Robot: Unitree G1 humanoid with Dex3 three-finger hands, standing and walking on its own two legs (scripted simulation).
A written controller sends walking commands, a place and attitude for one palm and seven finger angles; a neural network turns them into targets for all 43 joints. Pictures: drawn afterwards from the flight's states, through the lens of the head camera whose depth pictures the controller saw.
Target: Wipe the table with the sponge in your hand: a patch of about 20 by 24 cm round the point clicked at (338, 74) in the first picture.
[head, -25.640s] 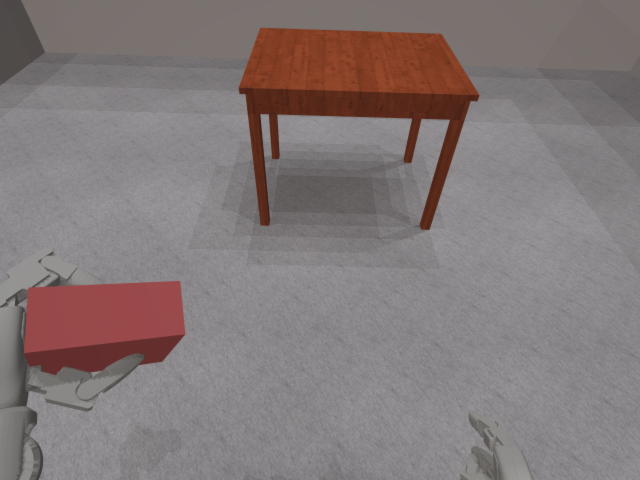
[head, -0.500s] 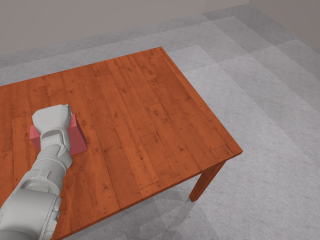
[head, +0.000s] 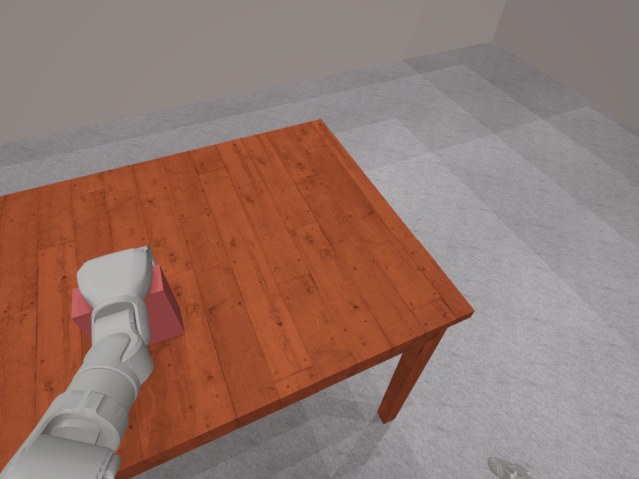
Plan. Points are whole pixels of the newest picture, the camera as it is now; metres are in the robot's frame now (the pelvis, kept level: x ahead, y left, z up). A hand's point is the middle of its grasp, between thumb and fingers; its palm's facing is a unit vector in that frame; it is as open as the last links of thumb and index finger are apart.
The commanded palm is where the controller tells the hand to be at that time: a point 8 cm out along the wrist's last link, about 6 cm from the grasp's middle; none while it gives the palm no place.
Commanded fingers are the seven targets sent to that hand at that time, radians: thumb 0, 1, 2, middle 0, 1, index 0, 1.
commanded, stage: wipe back along the middle lane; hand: left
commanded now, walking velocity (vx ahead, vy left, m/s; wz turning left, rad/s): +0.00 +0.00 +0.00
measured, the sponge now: (136, 319) +0.34 +0.30 -0.05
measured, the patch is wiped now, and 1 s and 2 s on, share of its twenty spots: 0.65 0.75 0.75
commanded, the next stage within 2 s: slide across to the third lane in 2.00 s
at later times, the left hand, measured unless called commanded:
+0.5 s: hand (136, 321) +0.32 +0.27 -0.01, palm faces -0.06 -0.03 -1.00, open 9.5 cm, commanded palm +0.27 +0.25 +0.02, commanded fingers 0.00 0.10 1.30 -1.20 -1.60 -1.20 -1.60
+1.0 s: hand (147, 357) +0.27 +0.24 -0.01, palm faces -0.05 -0.06 -1.00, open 9.5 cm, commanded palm +0.22 +0.22 +0.02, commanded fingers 0.00 0.10 1.30 -1.20 -1.60 -1.20 -1.60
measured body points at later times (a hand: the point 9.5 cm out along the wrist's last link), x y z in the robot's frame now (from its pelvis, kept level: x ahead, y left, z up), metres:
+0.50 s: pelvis +0.00 +0.01 +0.00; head +0.01 +0.00 +0.45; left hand +0.32 +0.27 +0.05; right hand +0.16 -0.22 -0.12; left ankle +0.01 +0.08 -0.72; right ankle -0.02 -0.10 -0.72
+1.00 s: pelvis +0.00 +0.00 +0.00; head -0.01 -0.02 +0.45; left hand +0.27 +0.24 +0.05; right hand +0.23 -0.21 -0.08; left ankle +0.01 +0.08 -0.72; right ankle -0.02 -0.10 -0.72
